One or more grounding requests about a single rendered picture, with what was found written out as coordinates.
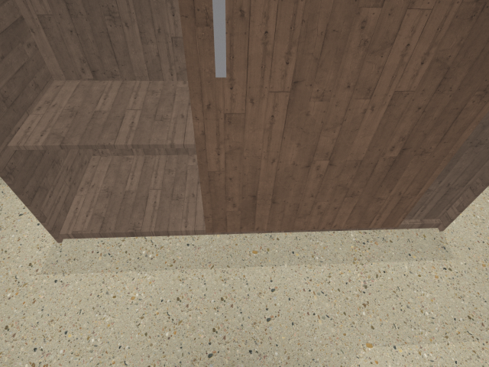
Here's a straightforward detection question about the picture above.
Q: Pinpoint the wardrobe door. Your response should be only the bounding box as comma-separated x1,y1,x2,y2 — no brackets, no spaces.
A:
405,111,489,219
178,0,489,233

